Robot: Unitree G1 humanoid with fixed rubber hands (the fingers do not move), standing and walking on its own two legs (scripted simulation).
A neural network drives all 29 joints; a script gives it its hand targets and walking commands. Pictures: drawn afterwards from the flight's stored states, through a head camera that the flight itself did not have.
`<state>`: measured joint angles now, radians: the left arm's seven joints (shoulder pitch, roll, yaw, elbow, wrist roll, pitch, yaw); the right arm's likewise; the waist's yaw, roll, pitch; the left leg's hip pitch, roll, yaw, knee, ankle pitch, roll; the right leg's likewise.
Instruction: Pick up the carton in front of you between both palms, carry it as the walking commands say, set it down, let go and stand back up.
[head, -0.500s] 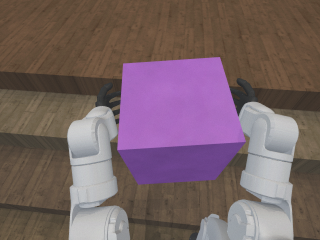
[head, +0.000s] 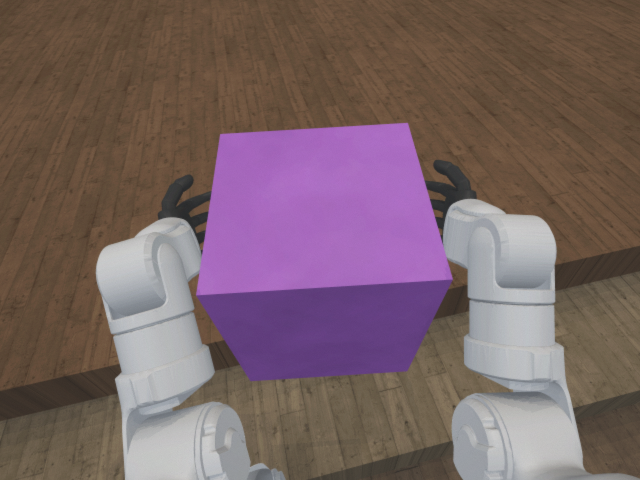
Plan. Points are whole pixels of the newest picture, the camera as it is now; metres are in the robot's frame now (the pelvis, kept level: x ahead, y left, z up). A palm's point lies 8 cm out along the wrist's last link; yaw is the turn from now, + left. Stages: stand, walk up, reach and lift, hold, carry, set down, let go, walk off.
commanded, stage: carry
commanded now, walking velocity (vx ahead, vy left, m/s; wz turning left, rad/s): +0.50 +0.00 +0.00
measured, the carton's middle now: (322, 263) +0.36 -0.05 +0.10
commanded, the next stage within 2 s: none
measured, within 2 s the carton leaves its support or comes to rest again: neither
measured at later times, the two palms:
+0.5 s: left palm (142, 32) +0.64 +0.13 +0.29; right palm out of the picture +0.67 -0.17 +0.30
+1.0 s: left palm out of the picture +0.99 +0.11 +0.44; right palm out of the picture +0.96 -0.19 +0.44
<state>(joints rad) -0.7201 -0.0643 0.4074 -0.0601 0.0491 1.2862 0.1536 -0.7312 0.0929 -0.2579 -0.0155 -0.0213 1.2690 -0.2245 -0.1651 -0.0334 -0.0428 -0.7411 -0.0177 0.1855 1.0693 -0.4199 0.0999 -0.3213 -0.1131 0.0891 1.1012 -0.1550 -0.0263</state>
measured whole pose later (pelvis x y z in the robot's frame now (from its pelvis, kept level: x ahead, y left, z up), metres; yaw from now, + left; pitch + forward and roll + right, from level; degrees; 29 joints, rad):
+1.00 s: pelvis +0.63 +0.00 +0.28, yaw -1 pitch +3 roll +3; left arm -0.65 -0.08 0.38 -0.09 0.04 1.26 0.15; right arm -0.70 0.09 -0.25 -0.02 -0.02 1.26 -0.22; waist -0.12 -0.01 -0.06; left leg -0.86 0.01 0.22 1.11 -0.32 0.13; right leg -0.18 -0.12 0.04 0.88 -0.19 -0.01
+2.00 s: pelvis +1.24 -0.01 +0.39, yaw +0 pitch +5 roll +1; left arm -0.15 -0.13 0.12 -0.38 0.04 1.12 0.12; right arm -0.14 0.13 -0.10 -0.41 -0.04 1.13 -0.15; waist 0.01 0.01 -0.09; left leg -0.54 0.05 0.16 0.46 -0.01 -0.01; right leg 0.02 -0.02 -0.12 0.25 -0.35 -0.01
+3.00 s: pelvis +1.89 -0.02 +0.39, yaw +0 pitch +3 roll +0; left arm 0.06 -0.13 0.03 -0.54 0.05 1.17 0.12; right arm 0.08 0.13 -0.03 -0.58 -0.05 1.18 -0.13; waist 0.01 0.01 -0.16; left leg -0.58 0.11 0.16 0.55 -0.02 -0.01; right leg 0.05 -0.04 -0.20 0.20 -0.31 0.01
